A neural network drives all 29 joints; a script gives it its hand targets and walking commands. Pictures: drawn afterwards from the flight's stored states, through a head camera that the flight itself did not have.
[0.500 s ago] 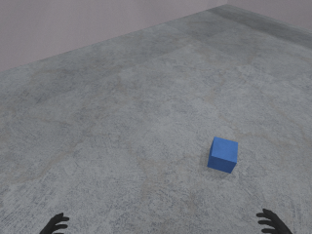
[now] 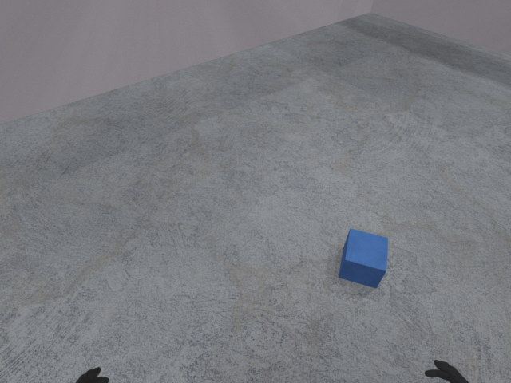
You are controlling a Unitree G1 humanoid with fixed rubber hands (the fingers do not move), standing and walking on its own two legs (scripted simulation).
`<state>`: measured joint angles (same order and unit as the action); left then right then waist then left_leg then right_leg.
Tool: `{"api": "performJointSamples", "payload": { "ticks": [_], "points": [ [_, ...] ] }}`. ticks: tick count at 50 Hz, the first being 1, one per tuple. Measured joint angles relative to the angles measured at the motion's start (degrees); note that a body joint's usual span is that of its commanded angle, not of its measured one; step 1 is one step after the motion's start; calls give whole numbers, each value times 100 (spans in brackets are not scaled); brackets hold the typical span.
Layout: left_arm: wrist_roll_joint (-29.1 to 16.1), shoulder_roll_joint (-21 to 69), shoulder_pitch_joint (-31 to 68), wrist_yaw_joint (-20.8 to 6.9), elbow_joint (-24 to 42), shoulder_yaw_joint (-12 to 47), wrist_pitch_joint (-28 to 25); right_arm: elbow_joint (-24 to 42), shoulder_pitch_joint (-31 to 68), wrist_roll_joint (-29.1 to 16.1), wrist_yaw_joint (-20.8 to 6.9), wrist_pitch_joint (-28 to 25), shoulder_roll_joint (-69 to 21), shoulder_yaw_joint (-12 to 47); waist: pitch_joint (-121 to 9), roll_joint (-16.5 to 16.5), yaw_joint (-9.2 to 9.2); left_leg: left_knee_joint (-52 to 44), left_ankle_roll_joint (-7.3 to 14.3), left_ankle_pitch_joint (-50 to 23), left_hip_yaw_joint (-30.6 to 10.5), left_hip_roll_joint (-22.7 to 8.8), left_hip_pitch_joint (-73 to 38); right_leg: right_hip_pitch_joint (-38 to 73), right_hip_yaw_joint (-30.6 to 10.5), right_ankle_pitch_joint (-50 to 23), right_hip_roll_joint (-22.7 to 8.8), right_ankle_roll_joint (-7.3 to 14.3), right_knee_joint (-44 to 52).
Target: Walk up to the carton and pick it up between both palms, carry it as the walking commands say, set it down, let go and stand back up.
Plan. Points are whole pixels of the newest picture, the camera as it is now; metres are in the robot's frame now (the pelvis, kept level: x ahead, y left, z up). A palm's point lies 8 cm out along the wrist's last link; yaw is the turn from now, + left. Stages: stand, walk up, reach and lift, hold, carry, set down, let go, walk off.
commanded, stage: walk up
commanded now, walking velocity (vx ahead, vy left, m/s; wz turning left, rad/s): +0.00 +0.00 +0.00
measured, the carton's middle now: (363, 257) +0.76 -0.45 -0.70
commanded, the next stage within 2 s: none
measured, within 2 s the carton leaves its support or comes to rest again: neither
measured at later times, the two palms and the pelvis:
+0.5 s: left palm (136, 346) +0.23 +0.23 -0.09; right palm out of the picture +0.01 -0.47 -0.09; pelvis +0.03 -0.09 -0.03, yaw -11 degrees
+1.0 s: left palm (233, 261) +0.38 +0.06 -0.08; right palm out of the picture +0.03 -0.55 -0.07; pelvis +0.13 -0.19 -0.02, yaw -19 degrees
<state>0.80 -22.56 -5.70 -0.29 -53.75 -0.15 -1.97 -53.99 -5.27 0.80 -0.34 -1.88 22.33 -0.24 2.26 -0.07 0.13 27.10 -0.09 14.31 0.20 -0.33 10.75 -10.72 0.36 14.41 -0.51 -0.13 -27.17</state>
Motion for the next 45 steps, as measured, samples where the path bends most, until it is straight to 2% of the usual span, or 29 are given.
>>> {"api": "performJointSamples", "payload": {
  "ticks": [7, 8, 10, 12, 14, 16, 19, 21, 22, 23, 24, 26, 28, 32, 34, 36, 38, 41, 45],
  "points": [
    [-3, -8, 52, 5, -262, 12, 15, -259, 41, -5, 5, 15, 7, 8, 4, 0, -2, -304, -7, -166, 2, -2, -161, 160, 0, -166, 2, -4, 303],
    [69, -33, -20, -66, -128, -53, 67, -215, 17, 7, 15, -12, 7, -47, -13, -26, 27, -274, 27, -139, 48, -2, -136, 86, -42, -130, 8, 44, 215],
    [212, -145, -204, -242, 240, -224, 190, -22, -130, 44, 81, -146, 50, -225, -51, -117, 77, -98, 80, -4, 203, -24, -39, -338, -186, 468, 44, 160, -590],
    [295, -266, -339, -369, 540, -377, 277, 140, -355, 67, 152, -252, 164, -392, -67, -185, 70, 25, 95, 108, 327, -97, 22, -926, -289, 741, 75, 118, -1676],
    [330, -374, -457, -483, 754, -512, 291, 255, -571, 103, 189, -310, 318, -506, -36, -234, 26, 93, 65, 186, 429, -204, 7, -1372, -294, 736, -11, 44, -2236],
    [342, -447, -550, -608, 901, -617, 289, 354, -756, 145, 197, -355, 502, -589, 21, -236, -35, 178, 8, 285, 525, -349, -43, -1631, -260, 695, -146, 7, -2253],
    [312, -506, -592, -767, 1076, -722, 281, 456, -986, 196, 184, -397, 785, -666, 99, -175, -120, 435, -104, 530, 644, -620, -100, -1699, -178, 559, -292, 54, -1711],
    [297, -556, -604, -811, 1184, -767, 241, 495, -1113, 211, 176, -389, 923, -677, 99, -127, -160, 800, -130, 814, 681, -836, -63, -1547, -80, 412, -282, 127, -1332],
    [296, -609, -625, -808, 1249, -790, 207, 526, -1187, 216, 175, -379, 962, -665, 79, -120, -172, 1106, -71, 1022, 670, -949, 19, -1437, -43, 426, -229, 160, -1201],
    [295, -645, -631, -780, 1310, -815, 167, 556, -1238, 206, 178, -362, 981, -648, 104, -79, -170, 1552, 88, 1212, 590, -1086, 173, -1450, 3, 107, -116, 159, -1251],
    [271, -662, -657, -741, 1374, -824, 134, 580, -1266, 166, 179, -333, 957, -612, 120, -86, -150, 2125, 191, 1423, 397, -1068, 401, -1526, 7, -139, -37, 169, -1424],
    [178, -575, -710, -669, 1448, -761, 132, 625, -1297, 70, 195, -271, 880, -525, 155, -15, -111, 3144, 276, 1575, 18, -891, 853, -1486, 49, -6, 108, 213, -1592],
    [123, -471, -793, -592, 1541, -667, 152, 676, -1362, 33, 201, -275, 762, -451, 129, 33, -57, 3498, 292, 1519, -39, -743, 1169, -1326, 67, 124, 209, 279, -1475],
    [141, -372, -989, -534, 1785, -542, 173, 765, -1579, 69, 155, -323, 502, -378, 53, -49, 69, 2582, 257, 1566, 240, -444, 1308, -1063, 26, 145, 301, 446, -1213],
    [151, -378, -1100, -538, 1911, -520, 199, 815, -1735, 93, 139, -360, 410, -394, 8, -131, 95, 1867, 292, 1266, 426, -282, 1181, -994, 7, 247, 321, 510, -1222],
    [157, -387, -1218, -515, 2015, -548, 246, 911, -1925, 156, 160, -453, 393, -443, -52, -242, 73, 1478, 336, 745, 465, -167, 1043, -1131, -134, 850, 382, 547, -1673],
    [167, -342, -1255, -461, 2025, -559, 269, 1019, -2085, 146, 217, -528, 446, -481, -77, -314, -50, 1475, 246, 469, 527, -208, 987, -1513, -460, 1014, 532, 409, -2563],
    [186, -363, -1224, -483, 1962, -541, 202, 1139, -2127, 76, 236, -559, 542, -500, -12, -446, -228, 1288, 160, 566, 633, -272, 723, -1989, -597, 725, 379, 167, -3276],
    [161, -433, -1024, -611, 1871, -609, 155, 1274, -2089, 117, 187, -613, 679, -518, 72, -439, -306, 1060, 2, 626, 725, -494, 406, -2173, -357, 536, -89, 91, -2686]
  ]
}}
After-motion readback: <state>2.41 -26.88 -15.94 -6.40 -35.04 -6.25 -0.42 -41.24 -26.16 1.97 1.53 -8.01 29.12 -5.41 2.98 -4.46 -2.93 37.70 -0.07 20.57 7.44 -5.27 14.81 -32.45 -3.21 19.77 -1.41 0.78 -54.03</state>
